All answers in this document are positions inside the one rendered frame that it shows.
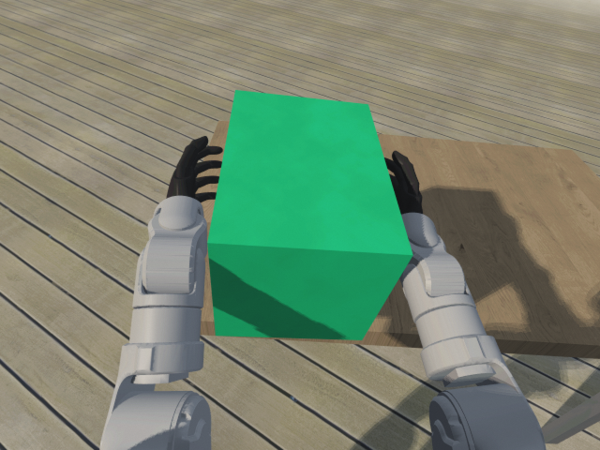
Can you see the right robot upper arm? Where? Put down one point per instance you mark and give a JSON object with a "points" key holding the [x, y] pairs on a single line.
{"points": [[487, 417]]}

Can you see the right robot hand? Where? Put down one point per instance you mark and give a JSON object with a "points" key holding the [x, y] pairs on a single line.
{"points": [[405, 184]]}

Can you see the left robot upper arm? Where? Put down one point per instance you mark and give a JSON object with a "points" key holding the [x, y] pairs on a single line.
{"points": [[159, 420]]}

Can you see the right robot forearm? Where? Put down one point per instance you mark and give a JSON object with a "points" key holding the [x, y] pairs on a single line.
{"points": [[456, 348]]}

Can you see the left robot hand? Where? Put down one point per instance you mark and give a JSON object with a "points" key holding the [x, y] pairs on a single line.
{"points": [[184, 181]]}

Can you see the left robot forearm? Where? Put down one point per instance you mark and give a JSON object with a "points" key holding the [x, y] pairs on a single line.
{"points": [[164, 343]]}

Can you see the carton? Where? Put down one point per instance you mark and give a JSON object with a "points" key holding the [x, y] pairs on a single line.
{"points": [[306, 238]]}

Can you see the table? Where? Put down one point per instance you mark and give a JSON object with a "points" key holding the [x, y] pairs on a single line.
{"points": [[523, 222]]}

